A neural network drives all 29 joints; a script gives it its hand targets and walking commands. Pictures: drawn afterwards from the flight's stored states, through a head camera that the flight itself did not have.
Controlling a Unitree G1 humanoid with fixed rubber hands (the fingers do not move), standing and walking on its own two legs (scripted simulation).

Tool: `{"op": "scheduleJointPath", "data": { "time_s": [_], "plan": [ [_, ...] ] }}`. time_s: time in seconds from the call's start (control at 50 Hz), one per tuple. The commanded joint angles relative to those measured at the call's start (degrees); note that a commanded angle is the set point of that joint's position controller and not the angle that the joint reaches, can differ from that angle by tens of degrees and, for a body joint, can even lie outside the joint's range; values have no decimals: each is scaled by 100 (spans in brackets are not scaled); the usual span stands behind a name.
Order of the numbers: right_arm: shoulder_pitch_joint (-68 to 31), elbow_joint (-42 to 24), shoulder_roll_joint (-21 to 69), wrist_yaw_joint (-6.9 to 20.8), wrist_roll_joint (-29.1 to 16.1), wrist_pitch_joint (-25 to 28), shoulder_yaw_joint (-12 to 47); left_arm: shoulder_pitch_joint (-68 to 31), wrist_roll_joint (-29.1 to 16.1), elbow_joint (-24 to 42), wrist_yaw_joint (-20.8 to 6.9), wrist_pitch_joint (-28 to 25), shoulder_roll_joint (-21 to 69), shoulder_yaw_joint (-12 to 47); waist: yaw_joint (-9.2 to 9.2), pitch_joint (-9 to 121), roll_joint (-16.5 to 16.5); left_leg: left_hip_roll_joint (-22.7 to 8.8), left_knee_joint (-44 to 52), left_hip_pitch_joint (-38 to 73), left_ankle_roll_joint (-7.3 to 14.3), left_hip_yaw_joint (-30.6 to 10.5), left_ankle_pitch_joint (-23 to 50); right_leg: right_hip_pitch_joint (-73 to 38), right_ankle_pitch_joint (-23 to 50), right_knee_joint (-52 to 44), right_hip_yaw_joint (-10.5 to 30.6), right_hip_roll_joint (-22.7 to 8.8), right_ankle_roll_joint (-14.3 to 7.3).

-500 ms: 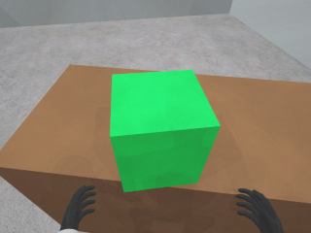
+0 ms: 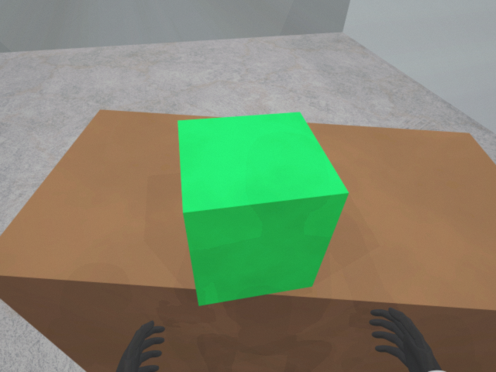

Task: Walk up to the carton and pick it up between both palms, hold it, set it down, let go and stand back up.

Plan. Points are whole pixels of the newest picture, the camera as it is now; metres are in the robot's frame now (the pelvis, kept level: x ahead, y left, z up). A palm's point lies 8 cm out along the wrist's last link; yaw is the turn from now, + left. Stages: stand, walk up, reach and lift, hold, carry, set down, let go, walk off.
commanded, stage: set down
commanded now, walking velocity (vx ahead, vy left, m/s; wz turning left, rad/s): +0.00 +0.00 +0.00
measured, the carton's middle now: (249, 209) +0.39 +0.03 +0.08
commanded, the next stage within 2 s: let go in 0.18 s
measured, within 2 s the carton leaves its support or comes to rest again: neither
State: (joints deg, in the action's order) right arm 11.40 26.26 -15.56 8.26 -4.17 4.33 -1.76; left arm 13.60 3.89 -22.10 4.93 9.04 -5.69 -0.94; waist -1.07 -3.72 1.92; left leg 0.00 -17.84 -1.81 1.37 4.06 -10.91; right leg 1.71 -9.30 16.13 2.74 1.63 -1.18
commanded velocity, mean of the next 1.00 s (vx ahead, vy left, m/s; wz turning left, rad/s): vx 0.00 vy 0.00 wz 0.00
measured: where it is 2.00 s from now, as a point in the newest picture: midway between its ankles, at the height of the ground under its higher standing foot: outside the picture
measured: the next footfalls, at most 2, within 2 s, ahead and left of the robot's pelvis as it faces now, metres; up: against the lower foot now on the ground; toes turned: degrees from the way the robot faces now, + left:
none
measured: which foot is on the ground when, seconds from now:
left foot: down 0.00-1.00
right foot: down 0.00-1.00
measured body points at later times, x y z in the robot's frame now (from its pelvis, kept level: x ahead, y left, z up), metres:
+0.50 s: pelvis +0.01 -0.01 +0.00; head +0.02 +0.00 +0.45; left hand +0.18 +0.22 -0.09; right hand +0.17 -0.24 -0.09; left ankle +0.00 +0.10 -0.75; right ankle +0.00 -0.12 -0.75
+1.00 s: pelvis +0.01 -0.02 -0.01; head +0.00 -0.02 +0.44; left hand +0.10 +0.25 -0.12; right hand +0.11 -0.28 -0.12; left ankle +0.00 +0.10 -0.75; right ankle +0.00 -0.12 -0.75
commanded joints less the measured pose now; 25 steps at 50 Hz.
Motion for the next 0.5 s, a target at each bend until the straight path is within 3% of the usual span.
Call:
{"op": "scheduleJointPath", "data": {
  "time_s": [0.0,0.14,0.22,0.28,0.36,0.48],
  "plan": [
    [-335,23,-591,-101,173,-146,-210,-600,-70,470,40,-249,-380,-13,-82,2,-403,-260,326,-256,-288,-96,64,621,-348,-213,-102,-155,-340],
    [-562,399,-435,-288,422,466,-374,-682,-485,128,-17,-323,-786,87,-153,579,-51,-217,-68,-367,-266,-8,669,634,163,138,-285,-30,-169],
    [-440,749,-219,-524,547,733,-366,-821,-562,-21,-175,-389,-1066,29,26,699,48,-157,-267,-159,-219,20,728,702,516,262,-259,-73,-52],
    [-369,977,-118,-661,525,957,-322,-820,-555,30,-255,-488,-1193,29,105,809,-88,-133,-320,60,-239,-3,951,664,943,322,-263,-71,-19],
    [-417,1206,-171,-639,444,1099,-247,-621,-483,-100,-304,-550,-1162,36,80,771,-295,-131,-339,322,-330,-64,1505,708,1026,228,-358,10,-97],
    [-495,1189,-162,-638,431,1043,-157,-683,-417,-293,-371,-451,-1167,-59,36,560,-207,-85,-290,323,-291,-59,1382,768,878,102,-358,-19,-67]
  ]
}}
